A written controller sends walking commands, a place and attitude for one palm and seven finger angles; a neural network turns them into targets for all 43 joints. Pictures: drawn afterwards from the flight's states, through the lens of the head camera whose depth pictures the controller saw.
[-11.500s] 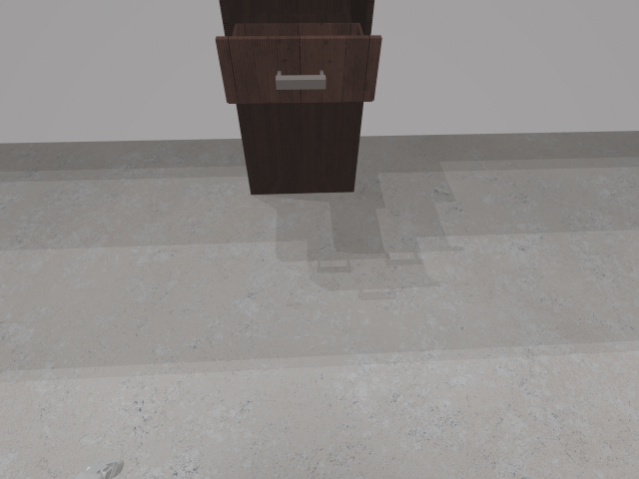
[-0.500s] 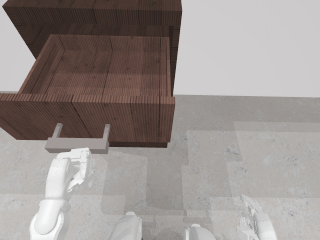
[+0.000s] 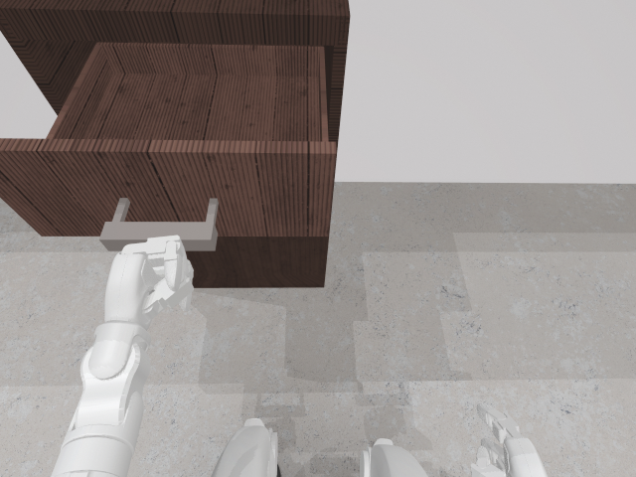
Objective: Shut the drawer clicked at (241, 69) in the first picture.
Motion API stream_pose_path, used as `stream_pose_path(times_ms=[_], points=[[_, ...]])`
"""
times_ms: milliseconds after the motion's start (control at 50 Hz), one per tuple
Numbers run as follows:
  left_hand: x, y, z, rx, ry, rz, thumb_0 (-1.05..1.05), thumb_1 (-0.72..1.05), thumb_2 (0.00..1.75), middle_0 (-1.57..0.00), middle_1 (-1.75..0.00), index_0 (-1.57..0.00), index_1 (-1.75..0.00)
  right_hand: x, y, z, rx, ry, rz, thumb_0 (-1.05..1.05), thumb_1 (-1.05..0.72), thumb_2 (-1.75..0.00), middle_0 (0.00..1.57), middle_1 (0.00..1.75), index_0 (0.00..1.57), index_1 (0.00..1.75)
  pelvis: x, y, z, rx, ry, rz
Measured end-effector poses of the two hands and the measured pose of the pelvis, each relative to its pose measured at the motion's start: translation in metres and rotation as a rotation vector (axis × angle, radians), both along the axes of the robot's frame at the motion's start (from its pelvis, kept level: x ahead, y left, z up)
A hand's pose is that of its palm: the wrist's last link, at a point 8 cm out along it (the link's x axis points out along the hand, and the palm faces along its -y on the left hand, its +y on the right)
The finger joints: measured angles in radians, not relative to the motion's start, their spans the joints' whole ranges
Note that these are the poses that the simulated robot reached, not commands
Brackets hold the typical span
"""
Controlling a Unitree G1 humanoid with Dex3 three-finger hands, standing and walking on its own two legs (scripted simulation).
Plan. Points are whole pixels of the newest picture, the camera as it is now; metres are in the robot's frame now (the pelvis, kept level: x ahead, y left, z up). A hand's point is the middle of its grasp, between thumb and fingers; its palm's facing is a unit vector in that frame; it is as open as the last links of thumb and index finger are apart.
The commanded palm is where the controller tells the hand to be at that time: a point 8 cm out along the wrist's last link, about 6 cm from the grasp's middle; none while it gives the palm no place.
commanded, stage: push the drawer shut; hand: left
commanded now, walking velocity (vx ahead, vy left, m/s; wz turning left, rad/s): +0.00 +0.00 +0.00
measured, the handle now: (164, 221) +0.42 +0.22 +0.05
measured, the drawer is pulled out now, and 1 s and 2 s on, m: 0.22 0.11 0.00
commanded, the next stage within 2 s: none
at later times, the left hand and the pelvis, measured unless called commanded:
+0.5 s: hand (194, 244) +0.39 +0.18 +0.04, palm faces +0.04 -1.00 -0.04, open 3.0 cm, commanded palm +0.38 +0.22 +0.05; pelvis +0.00 +0.01 +0.00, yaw -1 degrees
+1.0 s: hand (203, 207) +0.45 +0.17 +0.04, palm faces +0.06 -1.00 -0.04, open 3.2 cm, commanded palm +0.44 +0.22 +0.05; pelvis +0.00 +0.00 -0.01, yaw -1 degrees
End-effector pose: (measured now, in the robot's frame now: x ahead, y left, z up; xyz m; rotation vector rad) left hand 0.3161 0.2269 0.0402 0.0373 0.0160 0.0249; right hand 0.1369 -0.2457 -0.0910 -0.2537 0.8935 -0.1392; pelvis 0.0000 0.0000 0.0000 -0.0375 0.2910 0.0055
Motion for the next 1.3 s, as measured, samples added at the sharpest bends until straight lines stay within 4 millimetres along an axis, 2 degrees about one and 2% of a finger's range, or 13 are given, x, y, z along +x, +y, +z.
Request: stream_pose_path(times_ms=[220, 620, 960, 1300], points=[[0.021, 0.003, -0.002, 0.000, -0.014, 0.003, -0.02, 0.83, 0.90, -1.40, -1.60, -1.40, -1.60, -0.023, -0.007, -0.004, -0.014, 0.088, -0.040, 0.01, -0.90, -0.90, 0.20, 0.30, 0.21, 0.30, 0.002, 0.003, 0.001, 0.002, 0.011, -0.009], [0.067, 0.000, -0.001, 0.005, -0.013, 0.022, -0.01, 0.85, 0.93, -1.40, -1.60, -1.40, -1.60, -0.047, -0.004, -0.015, -0.008, 0.178, -0.062, 0.01, -0.90, -0.90, 0.20, 0.30, 0.21, 0.30, -0.003, 0.005, -0.002, 0.000, 0.033, -0.010], [0.105, -0.001, 0.002, 0.007, -0.014, 0.031, 0.02, 0.87, 0.93, -1.40, -1.60, -1.40, -1.60, -0.088, -0.014, -0.022, -0.019, 0.302, -0.122, 0.01, -0.90, -0.90, 0.20, 0.30, 0.21, 0.30, -0.003, 0.003, -0.005, -0.001, 0.058, -0.020], [0.151, 0.007, 0.002, -0.006, 0.002, 0.016, 0.01, 0.81, 0.91, -1.40, -1.60, -1.40, -1.60, -0.121, -0.015, -0.025, -0.038, 0.390, -0.172, 0.01, -0.90, -0.90, 0.20, 0.30, 0.21, 0.30, -0.004, 0.004, -0.013, -0.015, 0.103, -0.032]])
